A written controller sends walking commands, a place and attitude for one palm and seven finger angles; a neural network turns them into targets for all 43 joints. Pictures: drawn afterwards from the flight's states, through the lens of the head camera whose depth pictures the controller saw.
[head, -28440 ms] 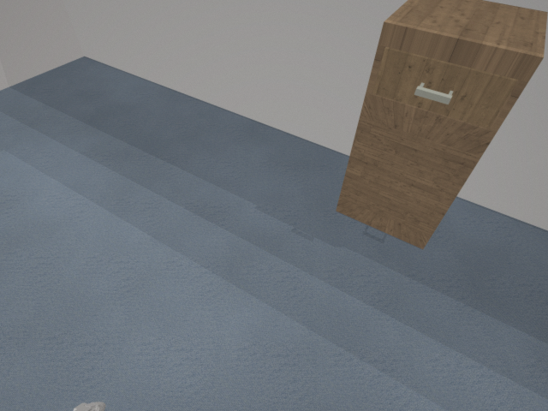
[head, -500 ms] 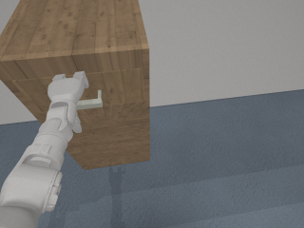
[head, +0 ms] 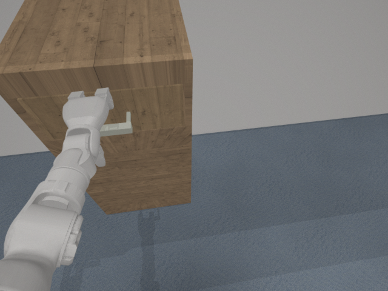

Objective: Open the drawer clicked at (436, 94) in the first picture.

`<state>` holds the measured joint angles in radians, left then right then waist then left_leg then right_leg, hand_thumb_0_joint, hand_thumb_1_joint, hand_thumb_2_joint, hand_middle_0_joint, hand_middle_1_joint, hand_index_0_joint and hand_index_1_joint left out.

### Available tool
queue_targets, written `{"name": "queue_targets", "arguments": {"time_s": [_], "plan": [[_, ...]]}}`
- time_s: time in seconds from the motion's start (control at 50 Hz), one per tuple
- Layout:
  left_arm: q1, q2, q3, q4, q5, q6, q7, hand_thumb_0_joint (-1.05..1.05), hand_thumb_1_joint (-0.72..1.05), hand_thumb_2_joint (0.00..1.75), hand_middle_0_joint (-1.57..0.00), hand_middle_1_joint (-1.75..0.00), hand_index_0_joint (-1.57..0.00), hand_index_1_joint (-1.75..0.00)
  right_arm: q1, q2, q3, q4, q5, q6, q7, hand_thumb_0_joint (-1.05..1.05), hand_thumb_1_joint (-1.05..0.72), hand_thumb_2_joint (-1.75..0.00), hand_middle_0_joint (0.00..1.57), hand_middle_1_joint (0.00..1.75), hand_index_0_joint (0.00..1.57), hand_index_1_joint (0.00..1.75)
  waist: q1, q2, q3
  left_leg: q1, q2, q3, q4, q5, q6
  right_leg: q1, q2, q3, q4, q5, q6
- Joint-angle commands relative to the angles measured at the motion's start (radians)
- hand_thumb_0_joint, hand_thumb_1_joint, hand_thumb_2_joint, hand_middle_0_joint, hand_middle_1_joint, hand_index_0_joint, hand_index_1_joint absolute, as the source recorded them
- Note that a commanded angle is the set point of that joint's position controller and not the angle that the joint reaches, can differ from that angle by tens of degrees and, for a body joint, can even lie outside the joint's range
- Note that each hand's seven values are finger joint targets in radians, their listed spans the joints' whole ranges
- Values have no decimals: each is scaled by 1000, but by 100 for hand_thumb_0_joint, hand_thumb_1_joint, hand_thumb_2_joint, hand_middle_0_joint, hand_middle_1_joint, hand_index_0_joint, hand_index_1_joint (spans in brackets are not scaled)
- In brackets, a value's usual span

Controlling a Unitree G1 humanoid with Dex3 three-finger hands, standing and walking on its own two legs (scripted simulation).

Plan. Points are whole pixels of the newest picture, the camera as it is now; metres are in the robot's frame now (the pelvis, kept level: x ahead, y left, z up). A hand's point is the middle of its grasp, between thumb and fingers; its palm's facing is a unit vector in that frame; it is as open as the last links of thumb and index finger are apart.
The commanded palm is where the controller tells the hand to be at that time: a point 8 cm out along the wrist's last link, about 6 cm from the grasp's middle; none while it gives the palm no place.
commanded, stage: re-aim the fingers above the handle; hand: left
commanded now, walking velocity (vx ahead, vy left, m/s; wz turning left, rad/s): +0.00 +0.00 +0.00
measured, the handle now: (111, 123) +0.53 +0.20 -0.01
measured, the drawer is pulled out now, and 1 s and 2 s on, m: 0.00 0.00 0.00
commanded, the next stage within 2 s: lower the fingers behind the handle in 1.10 s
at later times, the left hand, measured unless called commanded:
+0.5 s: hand (97, 127) +0.47 +0.20 +0.04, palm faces -0.05 -0.04 -1.00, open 13.8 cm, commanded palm +0.45 +0.20 +0.10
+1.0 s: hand (101, 129) +0.47 +0.19 +0.04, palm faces -0.05 -0.04 -1.00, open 13.8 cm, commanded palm +0.45 +0.20 +0.10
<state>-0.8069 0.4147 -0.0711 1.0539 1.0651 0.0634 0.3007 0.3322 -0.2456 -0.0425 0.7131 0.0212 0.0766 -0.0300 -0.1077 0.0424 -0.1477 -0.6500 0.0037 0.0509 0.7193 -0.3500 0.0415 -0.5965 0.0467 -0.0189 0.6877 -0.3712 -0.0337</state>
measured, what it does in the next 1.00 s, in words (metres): stands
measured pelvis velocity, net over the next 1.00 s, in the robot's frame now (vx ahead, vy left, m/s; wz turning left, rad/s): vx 0.00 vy -0.01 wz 0.01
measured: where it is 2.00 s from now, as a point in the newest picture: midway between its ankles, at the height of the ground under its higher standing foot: outside the picture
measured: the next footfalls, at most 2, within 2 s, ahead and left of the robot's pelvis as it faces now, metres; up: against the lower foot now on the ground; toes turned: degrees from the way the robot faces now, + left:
none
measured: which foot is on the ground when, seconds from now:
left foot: down 0.00-1.00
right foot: down 0.00-1.00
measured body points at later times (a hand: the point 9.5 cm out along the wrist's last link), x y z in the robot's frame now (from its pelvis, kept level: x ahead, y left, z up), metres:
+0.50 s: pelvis +0.01 +0.00 +0.00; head +0.07 -0.01 +0.45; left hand +0.47 +0.20 +0.10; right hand +0.02 -0.27 -0.13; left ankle -0.01 +0.09 -0.71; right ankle -0.03 -0.10 -0.71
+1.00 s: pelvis +0.00 -0.01 +0.00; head +0.07 -0.02 +0.45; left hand +0.46 +0.19 +0.10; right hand +0.04 -0.27 -0.13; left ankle -0.01 +0.09 -0.71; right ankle -0.03 -0.10 -0.71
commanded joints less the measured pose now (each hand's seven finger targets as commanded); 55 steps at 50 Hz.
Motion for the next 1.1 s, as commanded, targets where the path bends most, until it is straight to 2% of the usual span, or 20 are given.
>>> {"name": "queue_targets", "arguments": {"time_s": [0.0,0.04,0.08,0.1,0.14,0.2,0.26,0.4,0.42,0.5,0.54,0.6,0.64,0.74,0.78,0.82,0.88,0.98,1.04,1.08], "plan": [[-484,257,60,-194,13,12,57,0,-50,30,-30,-120,-30,-120,110,-156,-57,-73,-4,-20,-10,0,-90,-90,20,30,20,30,-5,39,-377,284,-19,-31,-35,400,4,98,20,19,-61,374,2],[-491,120,-29,-223,-4,12,45,0,-50,30,-30,-120,-30,-120,116,-146,-66,-72,-8,-25,-1,0,-90,-90,20,30,20,30,-27,39,-408,346,-11,-38,-22,468,3,78,25,11,-61,399,2],[-491,101,-37,-237,-18,11,41,0,-50,30,-30,-120,-30,-120,124,-149,-71,-65,-9,-25,2,0,-90,-90,20,30,20,30,-28,34,-408,375,-6,-49,-18,488,1,52,29,7,-59,391,3],[-502,112,-27,-248,-20,10,41,0,-50,30,-30,-120,-30,-120,123,-151,-70,-62,-10,-25,2,0,-90,-90,20,30,20,30,-25,32,-409,376,-5,-51,-20,490,1,52,29,6,-60,389,4],[-486,219,59,-219,-8,18,52,0,-50,30,-30,-120,-30,-120,122,-159,-65,-53,-12,-15,-2,0,-90,-90,20,30,20,30,-9,7,-399,329,-10,-44,-21,487,3,91,26,13,-58,416,1],[-465,225,60,-188,13,43,74,0,-50,30,-30,-120,-30,-120,111,-154,-57,-58,-9,-11,0,0,-90,-90,20,30,20,30,0,6,-351,272,-14,-34,-34,440,3,98,25,11,-56,404,0],[-456,261,90,-191,15,58,81,0,-50,30,-30,-120,-30,-120,110,-154,-56,-66,-9,-10,-1,0,-90,-90,20,30,20,30,15,16,-396,272,-14,-31,-40,453,1,141,23,13,-52,424,0],[-436,197,30,-226,-9,43,32,0,-50,30,-30,-120,-30,-120,108,-154,-62,-69,-6,-15,-9,0,-90,-90,20,30,20,30,-6,-15,-386,299,-17,-20,-45,446,11,162,20,24,-79,453,10],[-412,212,43,-228,-9,35,28,0,-50,30,-30,-120,-30,-120,106,-154,-63,-70,-3,-15,-10,0,-90,-90,20,30,20,30,1,-6,-376,298,-17,-22,-47,446,10,161,20,23,-81,450,8],[-423,143,-4,-272,-13,3,24,0,-50,30,-30,-120,-30,-120,107,-148,-67,-63,-5,-19,-6,0,-90,-90,20,30,20,30,-7,27,-357,348,-11,-36,-42,478,6,100,25,14,-79,418,3],[-442,151,3,-271,-17,0,32,0,-50,30,-30,-120,-30,-120,107,-150,-68,-57,-6,-17,-5,0,-90,-90,20,30,20,30,-15,2,-349,335,-14,-36,-40,471,7,111,23,16,-81,424,2],[-458,166,16,-276,-3,8,57,0,-50,30,-30,-120,-30,-120,101,-149,-65,-56,-6,-17,-1,0,-90,-90,20,30,20,30,-5,29,-361,331,-14,-38,-40,467,3,98,23,13,-67,415,-1],[-443,219,64,-245,3,25,71,0,-50,30,-30,-120,-30,-120,97,-152,-63,-58,-7,-13,0,0,-90,-90,20,30,20,30,6,-3,-371,302,-18,-35,-39,463,4,135,23,16,-66,429,-2],[-434,199,47,-240,0,57,69,0,-50,30,-30,-120,-30,-120,84,-151,-63,-68,-7,-9,2,0,-90,-90,20,30,20,30,7,1,-405,312,-22,-26,-35,487,4,167,19,20,-65,472,2],[-432,167,13,-231,-3,65,55,0,-50,30,-30,-120,-30,-120,79,-150,-61,-71,-4,-8,1,0,-90,-90,20,30,20,30,-3,1,-367,302,-22,-21,-42,457,6,153,18,20,-73,465,6],[-414,190,29,-214,-7,66,43,0,-50,30,-30,-120,-30,-120,75,-152,-59,-74,-1,-7,-4,0,-90,-90,20,30,20,30,-3,-34,-349,283,-25,-19,-48,417,9,168,15,25,-82,452,10],[-426,138,-15,-238,-10,45,24,0,-50,30,-30,-120,-30,-120,76,-146,-59,-78,-2,-10,-9,0,-90,-90,20,30,20,30,-13,-6,-339,306,-25,-22,-48,425,11,145,16,23,-86,442,7],[-457,184,15,-232,-3,19,35,0,-50,30,-30,-120,-30,-120,87,-146,-57,-71,-1,-15,-13,0,-90,-90,20,30,20,30,-13,0,-325,276,-27,-24,-47,374,10,127,14,28,-85,396,6],[-471,196,37,-265,4,11,54,0,-50,30,-30,-120,-30,-120,91,-145,-61,-71,-8,-19,-9,0,-90,-90,20,30,20,30,-2,11,-392,298,-27,-24,-33,436,10,151,16,29,-68,443,3],[-435,213,56,-240,3,23,62,0,-50,30,-30,-120,-30,-120,95,-146,-60,-69,-7,-17,-5,0,-90,-90,20,30,20,30,8,10,-389,284,-26,-21,-32,442,7,162,16,28,-61,465,4]]}}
